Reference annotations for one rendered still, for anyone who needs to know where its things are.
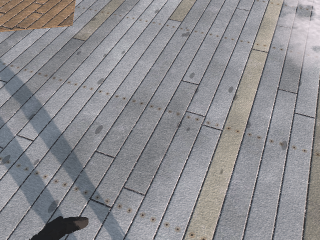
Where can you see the left robot hand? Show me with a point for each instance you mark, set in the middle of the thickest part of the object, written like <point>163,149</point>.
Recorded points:
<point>60,226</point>

